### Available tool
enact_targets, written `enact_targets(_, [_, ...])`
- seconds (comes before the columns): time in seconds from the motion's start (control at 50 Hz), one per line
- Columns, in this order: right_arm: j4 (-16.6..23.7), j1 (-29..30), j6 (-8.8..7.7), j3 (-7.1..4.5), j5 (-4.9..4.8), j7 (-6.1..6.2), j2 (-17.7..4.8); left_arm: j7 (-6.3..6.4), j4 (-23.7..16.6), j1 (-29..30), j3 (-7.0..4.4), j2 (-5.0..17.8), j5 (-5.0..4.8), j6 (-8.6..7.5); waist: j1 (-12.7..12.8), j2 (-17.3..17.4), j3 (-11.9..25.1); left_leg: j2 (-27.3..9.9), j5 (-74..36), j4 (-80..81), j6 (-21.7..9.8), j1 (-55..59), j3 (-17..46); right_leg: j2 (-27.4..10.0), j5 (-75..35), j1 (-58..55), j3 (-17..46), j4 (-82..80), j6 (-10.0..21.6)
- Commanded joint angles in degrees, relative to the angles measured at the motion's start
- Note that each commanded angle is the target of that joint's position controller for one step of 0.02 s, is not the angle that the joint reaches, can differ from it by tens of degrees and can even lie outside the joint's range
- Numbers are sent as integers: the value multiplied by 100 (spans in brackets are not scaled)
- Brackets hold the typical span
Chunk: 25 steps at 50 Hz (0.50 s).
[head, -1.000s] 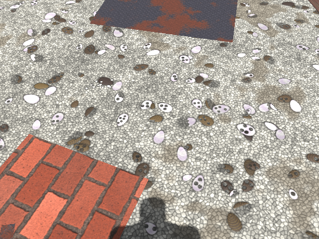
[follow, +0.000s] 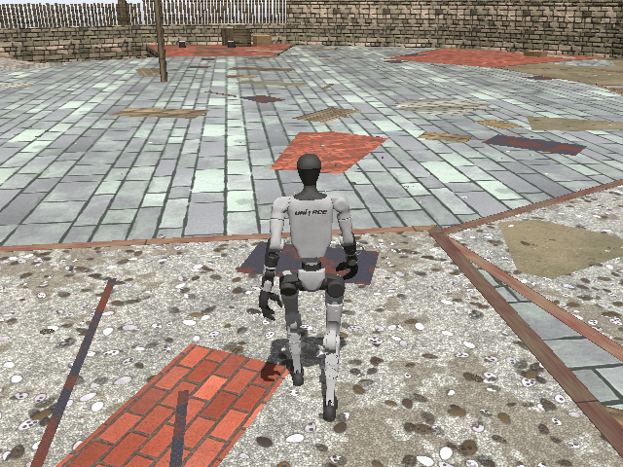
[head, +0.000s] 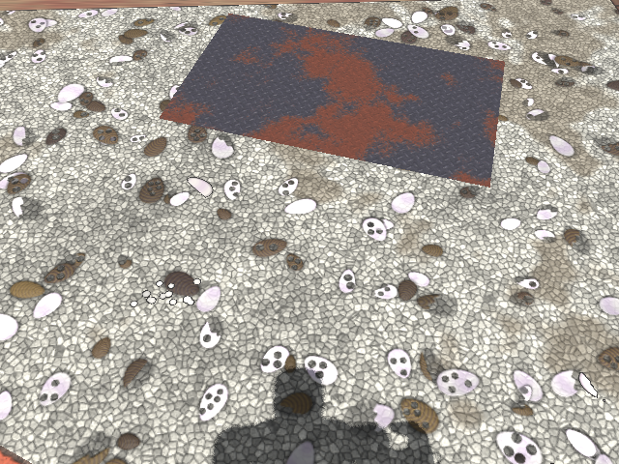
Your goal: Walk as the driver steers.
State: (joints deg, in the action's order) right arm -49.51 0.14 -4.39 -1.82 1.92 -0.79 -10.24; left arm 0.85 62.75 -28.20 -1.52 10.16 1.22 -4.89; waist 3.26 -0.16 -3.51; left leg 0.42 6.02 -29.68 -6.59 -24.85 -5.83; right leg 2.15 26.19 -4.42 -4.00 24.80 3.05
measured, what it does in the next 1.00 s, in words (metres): walks ahead: right foot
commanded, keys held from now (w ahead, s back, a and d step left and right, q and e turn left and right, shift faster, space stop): w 0.64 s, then w+q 0.36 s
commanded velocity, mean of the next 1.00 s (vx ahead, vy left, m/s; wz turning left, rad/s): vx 0.50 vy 0.00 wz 0.11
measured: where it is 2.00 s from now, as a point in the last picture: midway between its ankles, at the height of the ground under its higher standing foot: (284, 246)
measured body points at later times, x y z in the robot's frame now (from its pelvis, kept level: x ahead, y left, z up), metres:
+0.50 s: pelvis +0.25 +0.01 +0.01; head +0.28 +0.01 +0.46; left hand +0.45 +0.22 -0.11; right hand +0.15 -0.22 -0.13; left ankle +0.11 +0.08 -0.72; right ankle +0.41 -0.10 -0.70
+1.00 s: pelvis +0.51 -0.02 +0.02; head +0.54 -0.02 +0.47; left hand +0.42 +0.21 -0.13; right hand +0.68 -0.22 -0.12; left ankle +0.66 +0.13 -0.68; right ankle +0.41 -0.08 -0.72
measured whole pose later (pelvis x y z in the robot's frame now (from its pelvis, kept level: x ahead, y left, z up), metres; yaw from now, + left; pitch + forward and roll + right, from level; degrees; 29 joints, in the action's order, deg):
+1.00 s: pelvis +0.51 -0.02 +0.02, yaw +9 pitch +0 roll -1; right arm -52.2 -6.2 -1.2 -2.4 1.4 -2.3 -11.1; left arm 1.2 60.0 -24.6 -1.8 9.7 1.0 -6.3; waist 1.9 1.9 -2.8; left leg -4.1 0.1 -41.3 -4.1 -35.9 -3.5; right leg 3.8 16.2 -4.7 -12.9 10.7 3.8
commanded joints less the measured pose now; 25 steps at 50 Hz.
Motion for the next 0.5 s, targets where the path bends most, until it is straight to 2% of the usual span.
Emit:
enact_targets(0.02, [-529, -2874, -32, -493, 131, 89, -1662, -55, -419, -667, -31, 182, -254, -46, -915, 1518, 2029, -2613, 765, 1186, -1407, 4485, 4276, 260, 460, 3554, 19, 4865, 195])
enact_targets(0.04, [-457, -2320, 35, -442, -88, 46, -1336, -36, -422, -143, -168, 723, -83, -10, -799, 483, 1412, -2266, 1288, 1448, -1188, 3840, 4086, -121, 84, 4039, 718, 5150, 297])
enact_targets(0.06, [-353, -1722, 24, -335, -129, 23, -989, -72, -602, 372, -188, 709, -60, -37, -606, 315, 650, -2058, 1124, 1607, -987, 2975, 3192, -355, -505, 4115, 698, 4922, 311])
enact_targets(0.08, [-350, -1477, -21, -259, -105, 0, -708, -88, -634, 572, -178, 602, -56, -47, -455, 115, 319, -1793, 519, 1818, -815, 2348, 2623, -531, -846, 3893, 672, 4612, 289])
enact_targets(0.12, [-494, -1506, -94, -157, -122, 44, -411, -146, -592, 475, -164, 406, 70, 91, -174, 282, 178, -1356, -127, 2019, -521, 1705, 1816, -713, -1055, 3379, 619, 4146, 170])
enact_targets(0.16, [-663, -1872, -179, -154, -135, 69, -483, -204, -615, 516, -170, 327, 93, 191, -110, 299, 185, -1252, -722, 2090, -521, 1634, 1528, -713, -1152, 3340, 502, 3964, 74])
enact_targets(0.22, [-784, -2220, -203, -172, -148, 83, -671, -245, -846, 1183, -179, 376, 94, 276, -164, 303, -34, -1154, -856, 2290, -504, 1707, 1246, -834, -1660, 3916, 356, 3514, -66])
enact_targets(0.28, [-864, -2567, -181, -130, -144, 85, -627, -258, -1102, 1943, -165, 422, 46, 287, -339, 313, -179, -1064, -1194, 2360, -427, 1951, 1078, -866, -2186, 4319, 236, 2791, -173])
enact_targets(0.32, [-907, -2743, -177, -108, -140, 92, -617, -262, -1235, 2351, -127, 375, 15, 272, -436, 325, -217, -1004, -1460, 2336, -364, 2084, 944, -793, -2448, 4276, 134, 2203, -197])
enact_targets(0.44, [-1113, -3260, -146, -92, -67, 166, -652, -243, -1548, 3209, -65, 380, -3, 210, -670, 406, -324, -1219, -2226, 2041, -451, 3044, 834, -544, -2414, 4259, -55, 1130, -1])
enact_targets(0.48, [-1147, -3215, -130, -112, -36, 200, -712, -234, -1609, 3223, -83, 434, -5, 161, -587, 416, -323, -1344, -2766, 1778, -458, 3311, 813, -456, -2043, 4082, -77, 894, 154])
enact_targets(0.5, [-1138, -3097, -127, -122, -30, 213, -750, -217, -1577, 3045, -102, 464, -9, 132, -460, 435, -243, -1347, -3403, 1515, -404, 3318, 731, -336, -1825, 3718, -137, 747, 257])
